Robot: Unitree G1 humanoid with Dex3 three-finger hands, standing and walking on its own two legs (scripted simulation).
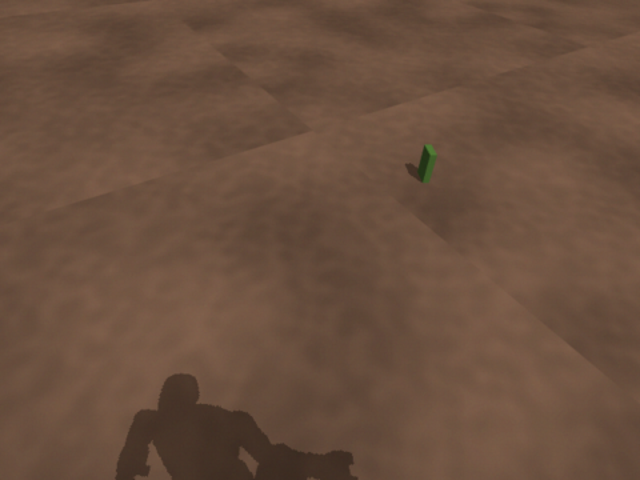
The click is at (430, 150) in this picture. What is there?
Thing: carton on end
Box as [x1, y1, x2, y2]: [417, 144, 436, 182]
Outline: 430,144 424,145 417,171 422,182 428,182 436,157 436,154
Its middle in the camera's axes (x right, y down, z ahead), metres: +0.56 -0.38 +2.06
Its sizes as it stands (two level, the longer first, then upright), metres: 0.100 0.037 0.175
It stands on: the floor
